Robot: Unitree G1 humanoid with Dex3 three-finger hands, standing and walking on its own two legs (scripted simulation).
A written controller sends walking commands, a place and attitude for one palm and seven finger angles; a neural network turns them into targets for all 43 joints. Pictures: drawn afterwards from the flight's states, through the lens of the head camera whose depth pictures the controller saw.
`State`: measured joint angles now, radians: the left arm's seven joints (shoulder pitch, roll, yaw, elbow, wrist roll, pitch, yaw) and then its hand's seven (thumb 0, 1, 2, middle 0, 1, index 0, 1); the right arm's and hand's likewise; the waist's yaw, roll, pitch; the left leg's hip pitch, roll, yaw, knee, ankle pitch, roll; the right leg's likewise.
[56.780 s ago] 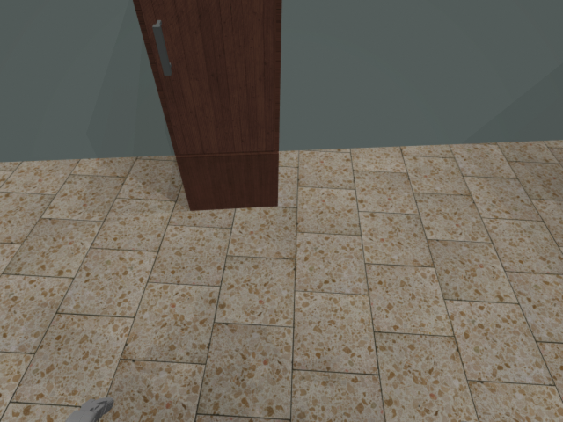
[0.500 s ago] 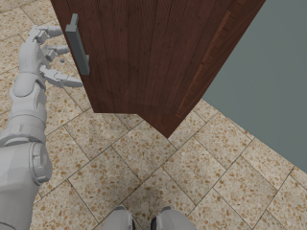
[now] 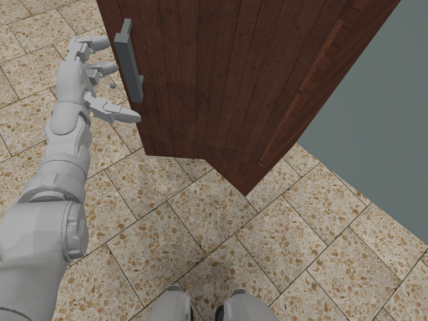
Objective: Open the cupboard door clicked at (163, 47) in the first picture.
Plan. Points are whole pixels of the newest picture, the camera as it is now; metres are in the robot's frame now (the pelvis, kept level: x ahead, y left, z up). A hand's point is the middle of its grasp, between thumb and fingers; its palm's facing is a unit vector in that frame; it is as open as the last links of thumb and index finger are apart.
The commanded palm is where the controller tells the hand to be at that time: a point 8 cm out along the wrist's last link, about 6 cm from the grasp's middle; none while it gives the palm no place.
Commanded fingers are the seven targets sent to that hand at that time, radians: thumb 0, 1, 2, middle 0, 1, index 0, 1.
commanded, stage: slide the fingers in behind the handle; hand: left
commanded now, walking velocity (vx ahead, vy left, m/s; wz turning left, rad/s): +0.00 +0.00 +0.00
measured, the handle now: (132, 64) +0.56 +0.13 +0.09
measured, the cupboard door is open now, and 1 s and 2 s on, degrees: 41 42 42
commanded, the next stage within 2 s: move the hooked fingers beside the handle in 0.54 s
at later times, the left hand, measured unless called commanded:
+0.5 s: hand (115, 88) +0.51 +0.16 +0.08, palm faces +0.03 -1.00 -0.03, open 15.3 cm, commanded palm +0.50 +0.14 +0.08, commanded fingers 0.00 -0.50 0.30 -0.30 -1.20 -0.30 -1.20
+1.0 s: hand (112, 86) +0.51 +0.16 +0.08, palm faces +0.00 -1.00 -0.02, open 15.0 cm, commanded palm +0.50 +0.16 +0.08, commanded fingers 0.00 -0.50 0.30 -0.30 -1.20 -0.30 -1.20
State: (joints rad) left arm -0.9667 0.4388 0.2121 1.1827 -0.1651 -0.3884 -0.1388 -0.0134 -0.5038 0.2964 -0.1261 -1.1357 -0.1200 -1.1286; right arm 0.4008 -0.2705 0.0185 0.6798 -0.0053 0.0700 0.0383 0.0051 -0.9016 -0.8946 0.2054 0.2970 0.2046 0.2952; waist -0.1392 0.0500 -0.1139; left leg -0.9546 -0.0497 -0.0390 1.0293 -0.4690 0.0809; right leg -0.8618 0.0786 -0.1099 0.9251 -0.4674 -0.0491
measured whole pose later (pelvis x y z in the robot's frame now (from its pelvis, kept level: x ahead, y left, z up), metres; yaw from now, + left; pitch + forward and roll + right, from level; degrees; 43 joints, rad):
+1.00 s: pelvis -0.01 +0.01 -0.01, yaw +2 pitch +23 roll -6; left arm -1.04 0.42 0.14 1.22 -0.15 -0.39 -0.10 -0.01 -0.50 0.30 -0.12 -1.15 -0.10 -1.14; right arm 0.39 -0.27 0.01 0.70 -0.01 0.04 0.05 0.01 -0.90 -0.89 0.21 0.30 0.20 0.30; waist -0.14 0.05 -0.11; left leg -1.00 -0.07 -0.07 1.06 -0.46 0.09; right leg -0.89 0.07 -0.12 0.95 -0.47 -0.04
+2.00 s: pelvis +0.00 +0.00 +0.00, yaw -2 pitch +23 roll -5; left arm -0.93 0.56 0.39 1.21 -0.11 -0.37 -0.29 -0.01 -0.50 0.30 -0.29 -1.20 -0.29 -1.19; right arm 0.41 -0.28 0.06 0.61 0.02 0.10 0.00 0.01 -0.90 -0.89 0.21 0.30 0.21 0.30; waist -0.18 0.04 -0.11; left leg -0.96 -0.03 -0.01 1.03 -0.47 0.09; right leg -0.88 0.11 -0.05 0.93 -0.46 -0.04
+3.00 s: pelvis -0.01 +0.01 +0.00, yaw -2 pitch +23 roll -6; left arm -0.96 0.59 0.39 1.22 -0.12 -0.36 -0.33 -0.01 -0.50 0.30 -0.30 -1.20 -0.30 -1.20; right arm 0.42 -0.29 0.06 0.62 0.02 0.09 -0.01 0.01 -0.90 -0.89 0.21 0.30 0.21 0.30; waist -0.19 0.04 -0.11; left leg -0.98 -0.03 -0.01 1.05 -0.47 0.10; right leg -0.90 0.11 -0.06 0.94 -0.45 -0.03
